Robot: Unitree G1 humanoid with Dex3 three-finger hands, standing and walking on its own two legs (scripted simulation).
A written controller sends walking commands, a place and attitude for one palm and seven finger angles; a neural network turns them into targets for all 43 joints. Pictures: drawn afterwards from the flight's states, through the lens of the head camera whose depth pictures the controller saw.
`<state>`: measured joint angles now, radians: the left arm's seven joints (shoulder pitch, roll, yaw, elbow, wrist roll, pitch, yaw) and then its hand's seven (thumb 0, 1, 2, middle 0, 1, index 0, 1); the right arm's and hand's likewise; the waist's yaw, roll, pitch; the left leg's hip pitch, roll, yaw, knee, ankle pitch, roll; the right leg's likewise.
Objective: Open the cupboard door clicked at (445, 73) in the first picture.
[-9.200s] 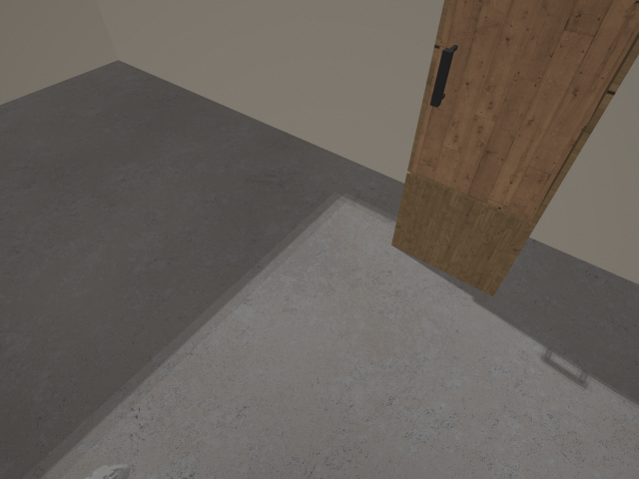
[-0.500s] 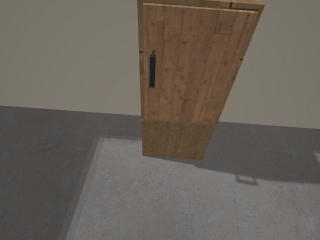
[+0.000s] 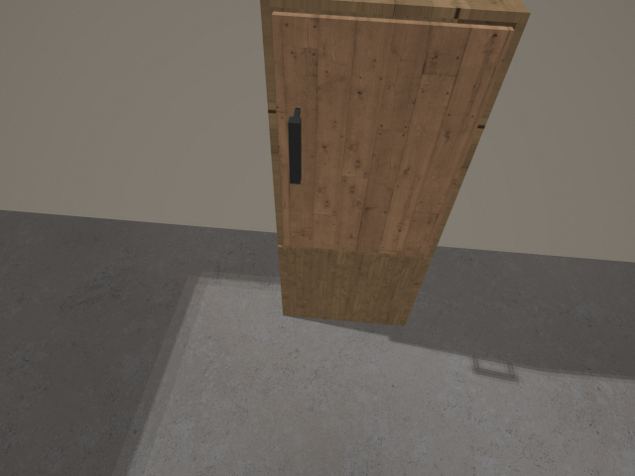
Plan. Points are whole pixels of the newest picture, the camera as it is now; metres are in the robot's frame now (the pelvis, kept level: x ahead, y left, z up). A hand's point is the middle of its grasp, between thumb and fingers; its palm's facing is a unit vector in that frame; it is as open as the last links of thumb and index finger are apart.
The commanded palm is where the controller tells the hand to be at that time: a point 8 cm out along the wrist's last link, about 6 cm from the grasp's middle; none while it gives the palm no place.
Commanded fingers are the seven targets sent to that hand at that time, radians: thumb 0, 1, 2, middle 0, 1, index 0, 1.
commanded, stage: look again from close up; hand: left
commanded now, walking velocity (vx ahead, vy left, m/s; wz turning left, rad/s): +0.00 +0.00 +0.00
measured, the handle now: (296, 146) +0.72 +0.09 +0.01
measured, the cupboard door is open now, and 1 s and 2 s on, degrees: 0 0 0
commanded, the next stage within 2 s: shuffle to correct the standing spot in 0.24 s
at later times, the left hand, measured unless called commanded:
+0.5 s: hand out of the picture -0.01 +0.16 -0.17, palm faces +0.03 -0.99 -0.16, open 7.4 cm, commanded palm none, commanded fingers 0.00 0.90 0.90 -0.20 -0.30 -0.20 -0.30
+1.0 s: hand out of the picture +0.03 +0.14 -0.19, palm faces +0.01 -1.00 -0.08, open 7.4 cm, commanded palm none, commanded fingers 0.00 0.90 0.90 -0.20 -0.30 -0.20 -0.30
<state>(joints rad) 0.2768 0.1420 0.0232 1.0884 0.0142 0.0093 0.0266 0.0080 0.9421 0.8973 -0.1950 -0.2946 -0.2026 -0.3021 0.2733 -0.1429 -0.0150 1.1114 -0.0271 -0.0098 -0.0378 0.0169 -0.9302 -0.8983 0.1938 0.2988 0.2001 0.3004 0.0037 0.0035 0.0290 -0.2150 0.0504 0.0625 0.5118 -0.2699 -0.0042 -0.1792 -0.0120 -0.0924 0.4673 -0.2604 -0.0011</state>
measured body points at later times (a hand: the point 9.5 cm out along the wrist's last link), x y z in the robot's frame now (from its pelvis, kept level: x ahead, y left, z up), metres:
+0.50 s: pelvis +0.02 +0.00 +0.00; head +0.02 +0.00 +0.45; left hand -0.01 +0.21 -0.16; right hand +0.01 -0.22 -0.16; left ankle +0.00 +0.12 -0.74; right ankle -0.01 -0.11 -0.74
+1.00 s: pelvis +0.10 +0.00 -0.01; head +0.12 +0.02 +0.44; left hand +0.03 +0.20 -0.18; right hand +0.12 -0.24 -0.16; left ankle +0.11 +0.09 -0.74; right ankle +0.02 -0.11 -0.67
